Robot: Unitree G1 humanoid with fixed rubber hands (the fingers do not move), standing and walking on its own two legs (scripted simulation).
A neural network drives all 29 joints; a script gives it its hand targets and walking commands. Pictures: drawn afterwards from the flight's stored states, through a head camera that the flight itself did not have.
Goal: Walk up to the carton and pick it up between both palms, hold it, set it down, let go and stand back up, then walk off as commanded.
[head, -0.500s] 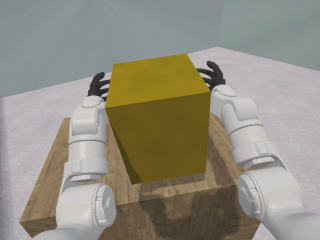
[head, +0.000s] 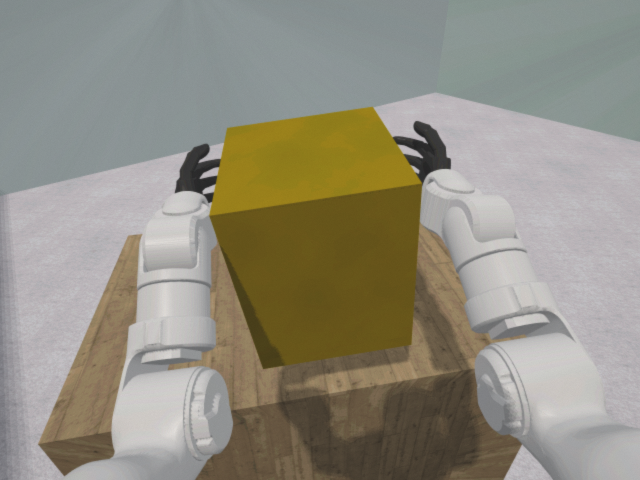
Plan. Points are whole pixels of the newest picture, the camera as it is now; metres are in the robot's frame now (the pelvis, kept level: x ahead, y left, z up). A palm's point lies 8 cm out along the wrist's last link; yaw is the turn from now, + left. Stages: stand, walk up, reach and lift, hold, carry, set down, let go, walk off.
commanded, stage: hold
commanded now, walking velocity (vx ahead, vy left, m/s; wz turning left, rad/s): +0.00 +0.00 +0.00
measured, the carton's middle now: (318, 235) +0.38 +0.01 +0.19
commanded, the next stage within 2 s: none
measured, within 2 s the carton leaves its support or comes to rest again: neither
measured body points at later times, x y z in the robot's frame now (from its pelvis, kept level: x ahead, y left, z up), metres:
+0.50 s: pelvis +0.00 +0.00 +0.00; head -0.09 +0.01 +0.44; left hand +0.38 +0.16 +0.26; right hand +0.38 -0.13 +0.28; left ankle +0.01 +0.13 -0.74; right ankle +0.04 -0.15 -0.74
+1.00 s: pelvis +0.00 +0.00 +0.00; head -0.08 +0.01 +0.44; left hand +0.39 +0.16 +0.25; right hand +0.39 -0.13 +0.27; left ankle +0.01 +0.13 -0.74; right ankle +0.04 -0.15 -0.74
